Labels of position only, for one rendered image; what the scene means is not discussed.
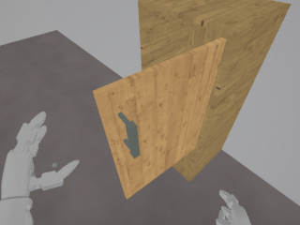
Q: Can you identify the robot left forearm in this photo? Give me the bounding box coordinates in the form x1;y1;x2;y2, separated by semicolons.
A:
0;196;34;225

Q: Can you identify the robot right hand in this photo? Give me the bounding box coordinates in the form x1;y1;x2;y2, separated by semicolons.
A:
216;189;251;225

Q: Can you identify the cupboard door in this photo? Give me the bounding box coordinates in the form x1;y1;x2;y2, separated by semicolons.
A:
93;37;227;199

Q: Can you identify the robot left hand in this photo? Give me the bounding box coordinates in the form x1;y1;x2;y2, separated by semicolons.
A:
1;112;80;200

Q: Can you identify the handle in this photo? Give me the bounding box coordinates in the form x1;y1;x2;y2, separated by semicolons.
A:
118;112;140;158

